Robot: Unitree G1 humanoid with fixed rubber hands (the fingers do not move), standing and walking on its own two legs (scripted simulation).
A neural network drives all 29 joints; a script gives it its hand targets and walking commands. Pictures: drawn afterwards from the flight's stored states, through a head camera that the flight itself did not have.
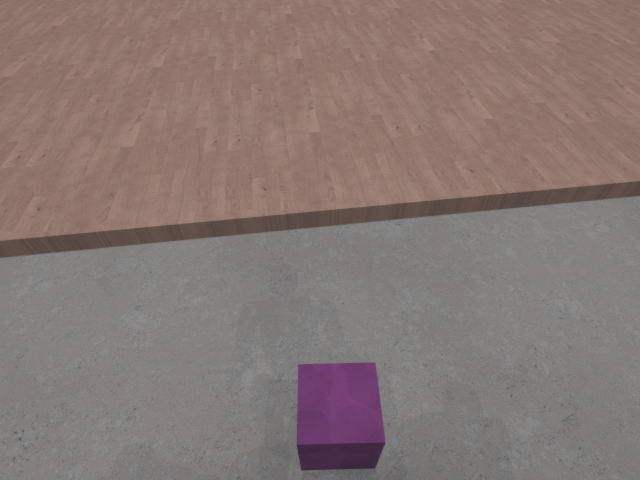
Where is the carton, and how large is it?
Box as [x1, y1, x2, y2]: [297, 362, 385, 469]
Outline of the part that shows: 374,362 298,364 297,448 301,469 375,467 385,442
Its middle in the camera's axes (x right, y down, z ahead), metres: +0.05 +0.49 +1.07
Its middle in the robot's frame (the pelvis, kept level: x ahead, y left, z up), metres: +0.42 -0.03 -0.64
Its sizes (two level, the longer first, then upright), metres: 0.210 0.200 0.250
